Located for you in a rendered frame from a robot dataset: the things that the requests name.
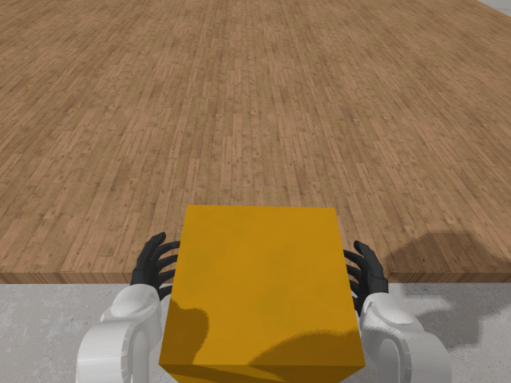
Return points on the right robot hand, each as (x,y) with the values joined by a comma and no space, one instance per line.
(370,275)

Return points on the left robot forearm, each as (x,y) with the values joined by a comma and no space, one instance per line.
(117,349)

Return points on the left robot hand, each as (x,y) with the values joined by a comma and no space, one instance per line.
(148,265)

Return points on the carton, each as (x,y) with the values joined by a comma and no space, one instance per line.
(261,295)

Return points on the right robot forearm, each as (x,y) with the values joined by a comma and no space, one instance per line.
(396,340)

